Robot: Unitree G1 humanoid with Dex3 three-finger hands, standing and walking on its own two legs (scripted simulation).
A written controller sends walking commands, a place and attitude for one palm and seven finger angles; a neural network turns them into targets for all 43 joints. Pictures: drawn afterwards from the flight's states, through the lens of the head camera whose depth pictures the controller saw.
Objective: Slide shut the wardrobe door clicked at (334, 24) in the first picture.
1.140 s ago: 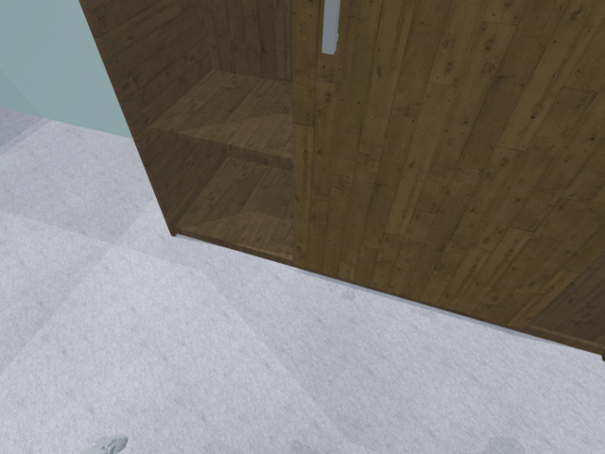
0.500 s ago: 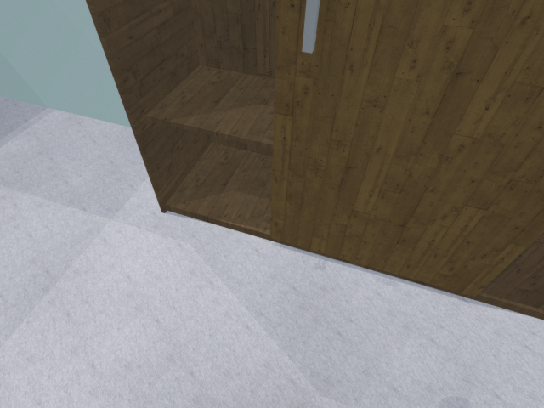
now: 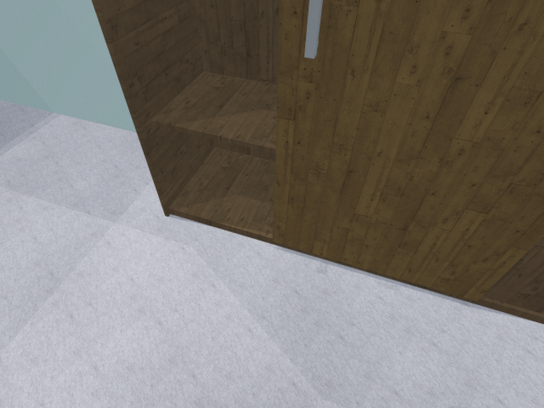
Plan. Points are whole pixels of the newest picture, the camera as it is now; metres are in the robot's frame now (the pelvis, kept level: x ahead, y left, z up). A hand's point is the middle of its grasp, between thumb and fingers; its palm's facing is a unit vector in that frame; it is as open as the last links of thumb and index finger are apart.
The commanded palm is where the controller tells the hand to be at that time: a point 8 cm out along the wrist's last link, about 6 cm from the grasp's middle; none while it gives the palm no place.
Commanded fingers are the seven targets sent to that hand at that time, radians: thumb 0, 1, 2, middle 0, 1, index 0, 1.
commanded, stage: look at it before walking up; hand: right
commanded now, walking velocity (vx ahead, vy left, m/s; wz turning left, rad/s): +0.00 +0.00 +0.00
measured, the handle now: (316, 14) +0.87 -0.04 +0.22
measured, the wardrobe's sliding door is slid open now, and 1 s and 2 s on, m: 0.55 0.55 0.55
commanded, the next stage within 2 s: walk to a spot facing it in 0.40 s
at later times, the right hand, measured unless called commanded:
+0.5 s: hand out of the picture +0.07 -0.25 -0.16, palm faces -0.02 +0.94 -0.33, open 7.4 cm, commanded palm none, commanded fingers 0.00 -0.90 -0.90 0.20 0.30 0.20 0.30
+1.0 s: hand out of the picture +0.03 -0.17 -0.18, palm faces -0.15 +0.96 -0.24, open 7.4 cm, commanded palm none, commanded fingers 0.00 -0.90 -0.90 0.20 0.30 0.20 0.30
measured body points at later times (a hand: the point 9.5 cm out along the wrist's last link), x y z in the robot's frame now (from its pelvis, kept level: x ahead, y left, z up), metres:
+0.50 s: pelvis +0.00 -0.01 +0.00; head +0.00 -0.01 +0.45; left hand +0.08 +0.29 -0.13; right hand +0.07 -0.30 -0.13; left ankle +0.01 +0.12 -0.75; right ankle +0.00 -0.13 -0.75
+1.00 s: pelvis -0.03 +0.02 -0.02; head +0.00 +0.04 +0.43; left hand +0.00 +0.28 -0.17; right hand +0.04 -0.22 -0.16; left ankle -0.01 +0.10 -0.75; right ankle -0.02 -0.13 -0.68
